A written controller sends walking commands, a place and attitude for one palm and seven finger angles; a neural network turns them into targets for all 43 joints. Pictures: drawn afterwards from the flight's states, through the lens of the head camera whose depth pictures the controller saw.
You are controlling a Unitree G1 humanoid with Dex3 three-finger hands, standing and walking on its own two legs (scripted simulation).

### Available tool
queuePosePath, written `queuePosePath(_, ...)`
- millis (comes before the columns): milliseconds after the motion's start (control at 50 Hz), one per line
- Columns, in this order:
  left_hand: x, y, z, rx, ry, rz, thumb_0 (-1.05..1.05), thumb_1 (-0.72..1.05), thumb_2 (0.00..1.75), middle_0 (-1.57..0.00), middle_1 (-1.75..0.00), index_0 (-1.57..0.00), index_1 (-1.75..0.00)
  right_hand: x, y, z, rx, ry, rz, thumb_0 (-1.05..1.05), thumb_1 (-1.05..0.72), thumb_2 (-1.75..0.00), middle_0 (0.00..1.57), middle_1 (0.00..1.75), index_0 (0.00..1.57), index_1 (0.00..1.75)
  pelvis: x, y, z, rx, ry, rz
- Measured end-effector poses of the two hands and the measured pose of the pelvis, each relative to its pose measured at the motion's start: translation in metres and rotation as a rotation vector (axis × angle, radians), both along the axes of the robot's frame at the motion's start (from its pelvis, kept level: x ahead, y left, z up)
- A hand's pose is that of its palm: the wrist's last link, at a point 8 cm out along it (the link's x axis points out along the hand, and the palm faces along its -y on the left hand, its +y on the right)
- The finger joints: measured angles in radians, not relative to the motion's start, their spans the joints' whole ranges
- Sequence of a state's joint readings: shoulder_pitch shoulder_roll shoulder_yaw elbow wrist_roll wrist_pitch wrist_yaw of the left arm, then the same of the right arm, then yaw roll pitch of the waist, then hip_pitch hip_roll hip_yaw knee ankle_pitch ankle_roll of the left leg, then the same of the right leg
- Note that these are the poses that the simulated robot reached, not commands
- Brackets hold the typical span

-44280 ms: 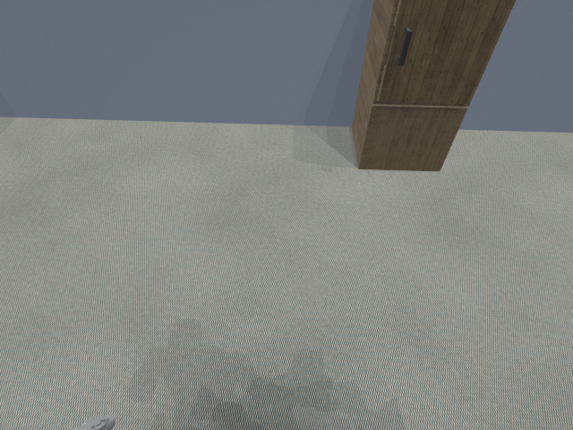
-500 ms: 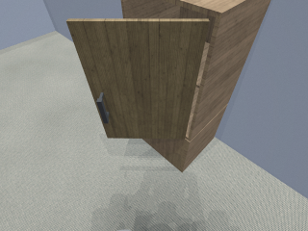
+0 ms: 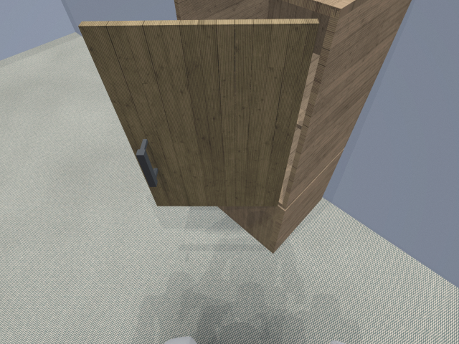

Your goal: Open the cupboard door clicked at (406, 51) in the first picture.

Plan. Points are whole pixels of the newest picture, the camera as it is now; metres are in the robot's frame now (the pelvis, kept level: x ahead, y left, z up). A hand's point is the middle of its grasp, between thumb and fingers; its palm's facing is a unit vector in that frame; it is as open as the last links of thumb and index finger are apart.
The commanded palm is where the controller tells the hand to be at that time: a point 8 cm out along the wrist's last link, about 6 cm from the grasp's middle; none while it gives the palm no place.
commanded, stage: come to a stop and stand still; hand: left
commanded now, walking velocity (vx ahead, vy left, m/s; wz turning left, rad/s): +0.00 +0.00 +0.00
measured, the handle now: (149, 163) +0.52 +0.26 -0.08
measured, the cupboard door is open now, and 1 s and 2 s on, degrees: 43 43 43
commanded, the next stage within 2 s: look again from close up in 0.52 s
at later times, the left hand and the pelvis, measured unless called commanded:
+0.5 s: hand out of the picture -0.02 +0.16 -0.16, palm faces +0.07 -0.98 -0.18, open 7.3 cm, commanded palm none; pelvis -0.02 -0.02 +0.02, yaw +1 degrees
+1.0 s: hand out of the picture +0.01 +0.22 -0.15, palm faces +0.05 -0.96 -0.26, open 7.4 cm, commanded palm none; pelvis -0.04 +0.01 +0.01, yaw +1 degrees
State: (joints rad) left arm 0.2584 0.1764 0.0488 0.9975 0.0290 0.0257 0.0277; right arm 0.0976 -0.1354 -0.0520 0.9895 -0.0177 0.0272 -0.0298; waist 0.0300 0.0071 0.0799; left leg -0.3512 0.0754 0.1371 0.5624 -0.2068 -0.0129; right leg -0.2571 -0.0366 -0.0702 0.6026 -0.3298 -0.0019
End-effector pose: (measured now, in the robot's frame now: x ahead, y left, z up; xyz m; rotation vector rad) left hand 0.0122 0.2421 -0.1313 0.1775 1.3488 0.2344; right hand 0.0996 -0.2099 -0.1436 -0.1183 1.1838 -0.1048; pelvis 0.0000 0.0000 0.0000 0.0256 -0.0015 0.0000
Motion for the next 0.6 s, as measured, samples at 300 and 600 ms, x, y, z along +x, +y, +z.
queuePosePath(300, -0.007, -0.032, -0.005, -0.066, -0.029, -0.003, 0.01, 0.94, 0.9, -0.21, -0.3, -0.2, -0.3, -0.095, -0.032, 0.011, -0.061, 0.192, -0.036, 0.0, -0.92, -0.9, 0.19, 0.29, 0.19, 0.29, -0.015, -0.018, 0.01, -0.021, -0.018, 0.016)
queuePosePath(600, -0.054, -0.045, 0.001, -0.098, 0.059, 0.017, 0.01, 0.92, 0.9, -0.2, -0.3, -0.2, -0.3, -0.149, -0.006, 0.012, 0.007, 0.284, -0.032, 0.0, -0.91, -0.9, 0.2, 0.29, 0.2, 0.29, -0.026, -0.018, 0.018, -0.021, -0.022, 0.017)
